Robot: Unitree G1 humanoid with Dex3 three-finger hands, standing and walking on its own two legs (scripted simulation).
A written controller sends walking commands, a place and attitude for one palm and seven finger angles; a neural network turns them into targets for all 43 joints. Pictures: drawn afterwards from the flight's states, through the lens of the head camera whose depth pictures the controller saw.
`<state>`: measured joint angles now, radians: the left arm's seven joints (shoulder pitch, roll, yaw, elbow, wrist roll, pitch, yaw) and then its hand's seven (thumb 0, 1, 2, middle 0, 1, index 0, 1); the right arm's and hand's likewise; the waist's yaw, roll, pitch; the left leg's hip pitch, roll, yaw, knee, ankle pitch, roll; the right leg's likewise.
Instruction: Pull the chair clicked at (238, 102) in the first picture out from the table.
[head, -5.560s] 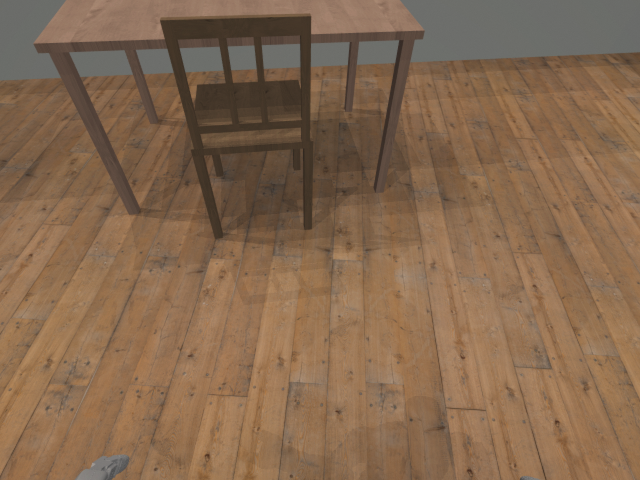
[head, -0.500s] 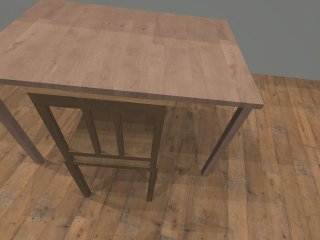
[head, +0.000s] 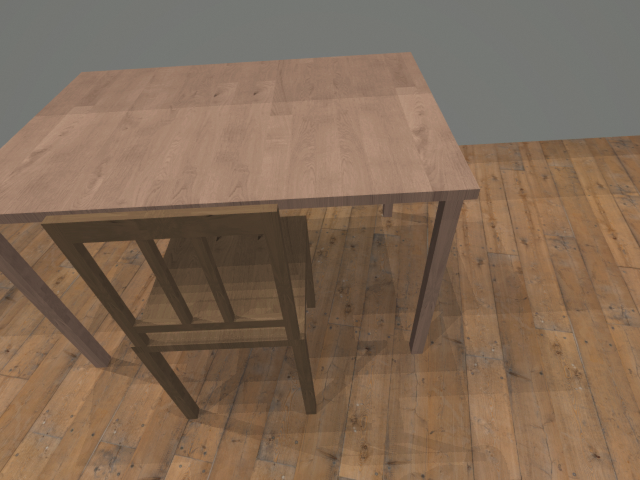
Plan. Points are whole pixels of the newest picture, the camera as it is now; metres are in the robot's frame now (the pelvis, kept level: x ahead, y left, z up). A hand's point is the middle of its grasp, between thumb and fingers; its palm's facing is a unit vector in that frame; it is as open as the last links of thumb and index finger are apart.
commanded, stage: come to a stop and stand still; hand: left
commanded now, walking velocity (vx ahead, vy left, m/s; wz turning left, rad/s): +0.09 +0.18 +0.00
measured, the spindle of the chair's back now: (167, 283) +0.49 +0.34 -0.11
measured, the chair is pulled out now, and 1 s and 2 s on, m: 0.00 0.00 0.00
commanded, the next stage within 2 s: look again from close up in 0.74 s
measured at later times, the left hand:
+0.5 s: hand out of the picture -0.03 +0.21 -0.19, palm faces +0.12 -0.98 -0.18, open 7.3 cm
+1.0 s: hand out of the picture +0.01 +0.23 -0.18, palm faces +0.02 -0.97 -0.25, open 7.3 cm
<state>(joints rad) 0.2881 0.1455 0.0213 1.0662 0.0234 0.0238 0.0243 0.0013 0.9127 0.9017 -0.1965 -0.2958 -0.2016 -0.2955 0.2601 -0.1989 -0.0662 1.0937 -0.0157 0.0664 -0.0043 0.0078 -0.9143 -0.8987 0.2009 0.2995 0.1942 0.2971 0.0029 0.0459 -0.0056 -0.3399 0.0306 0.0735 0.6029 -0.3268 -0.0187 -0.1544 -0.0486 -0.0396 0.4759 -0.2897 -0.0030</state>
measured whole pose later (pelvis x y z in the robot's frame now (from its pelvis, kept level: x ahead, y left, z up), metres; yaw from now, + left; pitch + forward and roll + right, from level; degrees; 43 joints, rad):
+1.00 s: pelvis -0.01 +0.03 -0.01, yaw +1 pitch -1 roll +0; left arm 0.27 0.21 0.00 1.05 0.02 -0.01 0.04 0.00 0.91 0.90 -0.20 -0.30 -0.20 -0.30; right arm 0.29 -0.17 -0.03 1.06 -0.02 -0.01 -0.03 0.01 -0.91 -0.90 0.20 0.30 0.20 0.30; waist -0.01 0.00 0.04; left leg -0.17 0.02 0.08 0.51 -0.32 0.01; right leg -0.22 -0.08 -0.05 0.53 -0.29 0.05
